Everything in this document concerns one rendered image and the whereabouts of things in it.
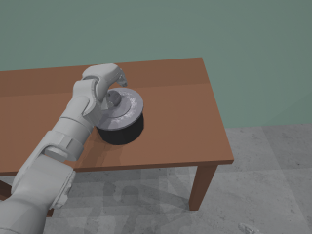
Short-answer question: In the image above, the robot left hand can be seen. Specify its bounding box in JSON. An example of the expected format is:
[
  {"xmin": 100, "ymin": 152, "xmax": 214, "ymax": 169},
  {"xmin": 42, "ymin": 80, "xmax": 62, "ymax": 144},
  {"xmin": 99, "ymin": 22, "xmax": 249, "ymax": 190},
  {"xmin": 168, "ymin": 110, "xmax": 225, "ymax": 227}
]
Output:
[{"xmin": 82, "ymin": 63, "xmax": 128, "ymax": 111}]

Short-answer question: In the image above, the left robot upper arm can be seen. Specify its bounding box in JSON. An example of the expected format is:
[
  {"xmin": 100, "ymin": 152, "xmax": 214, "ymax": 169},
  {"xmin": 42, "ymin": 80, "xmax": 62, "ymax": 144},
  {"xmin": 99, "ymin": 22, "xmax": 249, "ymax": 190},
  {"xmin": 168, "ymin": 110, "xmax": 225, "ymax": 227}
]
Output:
[{"xmin": 0, "ymin": 153, "xmax": 76, "ymax": 234}]

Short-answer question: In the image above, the lid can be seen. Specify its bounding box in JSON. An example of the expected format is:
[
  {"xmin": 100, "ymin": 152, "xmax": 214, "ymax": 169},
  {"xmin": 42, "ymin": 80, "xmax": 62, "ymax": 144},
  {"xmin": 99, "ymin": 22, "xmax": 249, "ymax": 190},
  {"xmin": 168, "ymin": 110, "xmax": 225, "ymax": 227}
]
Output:
[{"xmin": 95, "ymin": 87, "xmax": 144, "ymax": 131}]

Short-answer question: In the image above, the robot left forearm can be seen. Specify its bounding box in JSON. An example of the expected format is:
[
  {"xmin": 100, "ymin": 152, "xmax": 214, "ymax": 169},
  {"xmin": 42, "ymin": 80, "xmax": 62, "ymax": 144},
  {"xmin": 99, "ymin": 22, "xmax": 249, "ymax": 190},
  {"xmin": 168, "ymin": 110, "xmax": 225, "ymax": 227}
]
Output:
[{"xmin": 11, "ymin": 73, "xmax": 108, "ymax": 194}]

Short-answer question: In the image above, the pot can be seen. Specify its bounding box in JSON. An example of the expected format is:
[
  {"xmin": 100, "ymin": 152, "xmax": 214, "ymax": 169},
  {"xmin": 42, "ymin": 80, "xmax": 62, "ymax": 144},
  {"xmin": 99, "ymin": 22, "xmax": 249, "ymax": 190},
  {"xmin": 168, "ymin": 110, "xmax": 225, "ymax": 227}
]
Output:
[{"xmin": 96, "ymin": 113, "xmax": 144, "ymax": 145}]

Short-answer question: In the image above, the knob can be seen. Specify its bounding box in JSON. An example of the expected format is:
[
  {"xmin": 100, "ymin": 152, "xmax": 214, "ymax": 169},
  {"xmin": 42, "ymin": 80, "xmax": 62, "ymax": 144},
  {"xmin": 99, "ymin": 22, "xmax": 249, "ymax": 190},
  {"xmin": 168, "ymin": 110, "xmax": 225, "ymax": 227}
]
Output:
[{"xmin": 108, "ymin": 90, "xmax": 122, "ymax": 106}]

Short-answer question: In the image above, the robot right hand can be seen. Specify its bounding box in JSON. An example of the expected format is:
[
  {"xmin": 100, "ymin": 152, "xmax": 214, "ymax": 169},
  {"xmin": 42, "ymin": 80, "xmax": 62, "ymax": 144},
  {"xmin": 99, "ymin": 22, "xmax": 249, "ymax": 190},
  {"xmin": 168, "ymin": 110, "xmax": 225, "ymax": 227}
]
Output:
[{"xmin": 238, "ymin": 222, "xmax": 264, "ymax": 234}]

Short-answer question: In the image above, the table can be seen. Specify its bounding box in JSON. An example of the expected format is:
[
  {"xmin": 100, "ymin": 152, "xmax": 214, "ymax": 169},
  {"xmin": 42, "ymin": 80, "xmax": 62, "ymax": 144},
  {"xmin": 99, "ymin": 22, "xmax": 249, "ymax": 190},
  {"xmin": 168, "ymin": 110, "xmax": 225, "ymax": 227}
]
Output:
[{"xmin": 0, "ymin": 57, "xmax": 235, "ymax": 217}]

